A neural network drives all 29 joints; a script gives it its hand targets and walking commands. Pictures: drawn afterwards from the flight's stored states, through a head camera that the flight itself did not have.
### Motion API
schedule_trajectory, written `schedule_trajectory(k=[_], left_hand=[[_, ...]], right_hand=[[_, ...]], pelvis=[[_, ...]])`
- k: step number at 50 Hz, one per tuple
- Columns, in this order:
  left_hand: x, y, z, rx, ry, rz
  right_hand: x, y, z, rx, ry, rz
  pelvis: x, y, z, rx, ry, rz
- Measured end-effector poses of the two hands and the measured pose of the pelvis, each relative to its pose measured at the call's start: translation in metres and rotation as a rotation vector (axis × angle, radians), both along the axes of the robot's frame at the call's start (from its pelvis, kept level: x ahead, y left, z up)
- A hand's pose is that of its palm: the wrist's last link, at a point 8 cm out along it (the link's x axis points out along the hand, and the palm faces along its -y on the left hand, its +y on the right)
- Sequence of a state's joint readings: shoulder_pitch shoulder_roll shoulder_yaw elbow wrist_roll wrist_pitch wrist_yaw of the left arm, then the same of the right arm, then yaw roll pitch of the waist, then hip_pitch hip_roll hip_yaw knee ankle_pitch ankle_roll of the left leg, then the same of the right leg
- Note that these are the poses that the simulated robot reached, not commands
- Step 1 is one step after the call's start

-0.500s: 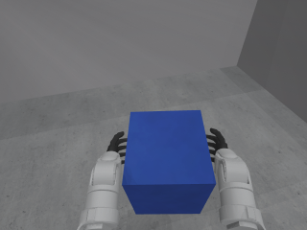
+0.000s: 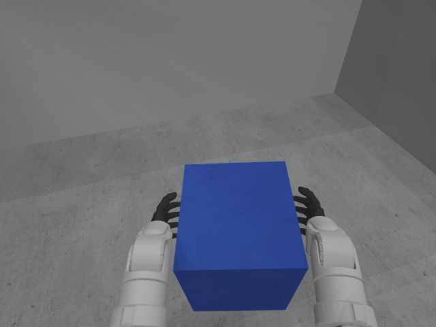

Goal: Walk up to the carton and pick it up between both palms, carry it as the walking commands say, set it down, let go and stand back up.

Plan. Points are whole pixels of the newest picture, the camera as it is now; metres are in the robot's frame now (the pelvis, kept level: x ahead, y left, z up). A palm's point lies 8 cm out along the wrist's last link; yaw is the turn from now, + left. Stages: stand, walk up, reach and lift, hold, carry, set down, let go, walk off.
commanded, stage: carry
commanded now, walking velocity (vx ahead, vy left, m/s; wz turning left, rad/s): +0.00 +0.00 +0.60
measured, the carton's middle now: (237, 239) +0.30 -0.01 -0.02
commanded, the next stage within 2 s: none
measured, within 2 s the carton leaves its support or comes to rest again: neither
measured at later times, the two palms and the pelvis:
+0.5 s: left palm (131, 219) +0.26 +0.18 +0.10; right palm (296, 197) +0.31 -0.11 +0.11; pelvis -0.04 +0.00 -0.02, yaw +7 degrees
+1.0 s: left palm (79, 264) +0.19 +0.25 +0.08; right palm (243, 202) +0.31 -0.02 +0.08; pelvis -0.05 -0.02 -0.02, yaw +24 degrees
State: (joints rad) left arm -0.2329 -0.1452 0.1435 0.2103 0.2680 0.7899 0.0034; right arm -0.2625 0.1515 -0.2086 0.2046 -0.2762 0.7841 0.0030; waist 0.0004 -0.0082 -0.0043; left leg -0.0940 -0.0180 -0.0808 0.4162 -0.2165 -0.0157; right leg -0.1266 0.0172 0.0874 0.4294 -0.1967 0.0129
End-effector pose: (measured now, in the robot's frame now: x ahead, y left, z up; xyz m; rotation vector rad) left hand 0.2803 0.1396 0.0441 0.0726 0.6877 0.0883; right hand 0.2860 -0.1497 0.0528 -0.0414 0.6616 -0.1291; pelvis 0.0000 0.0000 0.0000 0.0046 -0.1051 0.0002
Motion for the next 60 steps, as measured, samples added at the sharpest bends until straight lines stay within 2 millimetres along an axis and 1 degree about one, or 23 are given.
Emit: schedule_trajectory(k=[5,10,18,24,28,30,32,34,37,40,45,48,51,53,56,60], left_hand=[[0.001,0.0,0.004,-0.022,-0.04,0.013],[-0.003,0.004,0.015,-0.05,-0.082,0.054],[-0.008,0.024,0.042,-0.091,-0.1,0.149],[-0.014,0.036,0.056,-0.101,-0.081,0.218],[-0.025,0.047,0.053,-0.119,-0.064,0.284],[-0.03,0.056,0.05,-0.127,-0.063,0.314],[-0.035,0.069,0.046,-0.134,-0.076,0.339],[-0.042,0.082,0.039,-0.136,-0.076,0.363],[-0.056,0.099,0.028,-0.145,-0.034,0.407],[-0.067,0.109,0.025,-0.153,-0.027,0.456],[-0.077,0.115,0.033,-0.132,-0.072,0.51],[-0.082,0.11,0.038,-0.11,-0.097,0.539],[-0.092,0.104,0.039,-0.107,-0.085,0.571],[-0.1,0.102,0.04,-0.111,-0.077,0.594],[-0.11,0.107,0.044,-0.104,-0.087,0.62],[-0.125,0.124,0.048,-0.109,-0.112,0.666]], right_hand=[[0.0,0.0,0.005,0.014,-0.041,-0.017],[0.002,0.005,0.018,0.049,-0.085,-0.027],[0.011,0.025,0.046,0.075,-0.1,-0.006],[0.019,0.039,0.055,0.106,-0.072,0.024],[0.024,0.052,0.054,0.115,-0.049,0.063],[0.027,0.063,0.055,0.116,-0.044,0.085],[0.029,0.077,0.053,0.115,-0.054,0.108],[0.028,0.093,0.047,0.111,-0.049,0.133],[0.024,0.112,0.033,0.104,-0.001,0.164],[0.021,0.125,0.026,0.113,0.016,0.196],[0.026,0.136,0.028,0.148,-0.016,0.245],[0.03,0.135,0.029,0.171,-0.035,0.278],[0.028,0.132,0.029,0.175,-0.018,0.308],[0.026,0.134,0.031,0.18,-0.006,0.324],[0.025,0.143,0.037,0.185,-0.011,0.353],[0.023,0.168,0.046,0.171,-0.032,0.409]], pelvis=[[-0.005,0.0,-0.01,-0.006,0.066,0.005],[-0.015,0.001,-0.019,-0.01,0.102,0.026],[-0.032,0.007,-0.024,-0.006,0.14,0.061],[-0.038,0.002,-0.021,-0.03,0.149,0.105],[-0.04,0.003,-0.019,-0.019,0.152,0.18],[-0.042,0.006,-0.02,-0.013,0.15,0.21],[-0.043,0.012,-0.025,-0.018,0.151,0.233],[-0.045,0.016,-0.029,-0.013,0.155,0.252],[-0.048,0.015,-0.024,-0.03,0.154,0.266],[-0.052,0.01,-0.02,-0.044,0.16,0.295],[-0.055,-0.003,-0.017,-0.055,0.177,0.354],[-0.054,-0.012,-0.019,-0.058,0.175,0.386],[-0.053,-0.017,-0.014,-0.047,0.168,0.433],[-0.054,-0.018,-0.01,-0.036,0.161,0.463],[-0.057,-0.018,-0.006,-0.026,0.157,0.501],[-0.061,-0.011,-0.008,-0.029,0.163,0.545]])
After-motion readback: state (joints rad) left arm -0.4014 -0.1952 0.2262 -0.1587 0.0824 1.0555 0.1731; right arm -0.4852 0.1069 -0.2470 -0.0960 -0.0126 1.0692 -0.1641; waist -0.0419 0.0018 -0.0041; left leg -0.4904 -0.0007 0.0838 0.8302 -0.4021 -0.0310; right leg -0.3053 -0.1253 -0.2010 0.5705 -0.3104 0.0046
